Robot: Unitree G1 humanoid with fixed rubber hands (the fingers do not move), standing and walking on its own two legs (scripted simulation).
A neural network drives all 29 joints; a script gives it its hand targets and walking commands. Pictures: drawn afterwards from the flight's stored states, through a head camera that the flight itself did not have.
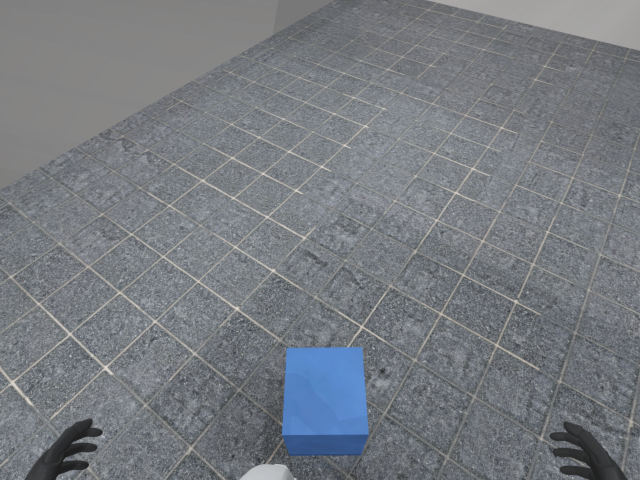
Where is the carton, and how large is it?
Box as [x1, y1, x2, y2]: [282, 347, 368, 455]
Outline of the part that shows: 361,347 287,348 282,436 290,455 335,455 361,453 368,434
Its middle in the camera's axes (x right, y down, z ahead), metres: +0.01 +0.45 +1.05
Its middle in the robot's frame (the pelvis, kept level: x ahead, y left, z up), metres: +0.39 +0.02 -0.63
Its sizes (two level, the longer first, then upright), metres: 0.210 0.200 0.250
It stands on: the floor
